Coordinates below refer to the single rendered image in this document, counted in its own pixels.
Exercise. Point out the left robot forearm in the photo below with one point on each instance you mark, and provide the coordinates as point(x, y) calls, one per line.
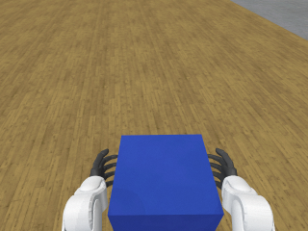
point(83, 211)

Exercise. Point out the right robot hand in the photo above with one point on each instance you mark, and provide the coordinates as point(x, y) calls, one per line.
point(226, 166)

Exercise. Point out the left robot hand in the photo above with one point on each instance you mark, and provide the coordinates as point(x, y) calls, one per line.
point(98, 168)

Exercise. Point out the right robot forearm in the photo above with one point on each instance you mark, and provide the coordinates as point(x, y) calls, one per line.
point(249, 211)

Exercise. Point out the carton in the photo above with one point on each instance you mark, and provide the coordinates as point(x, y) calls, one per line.
point(164, 183)

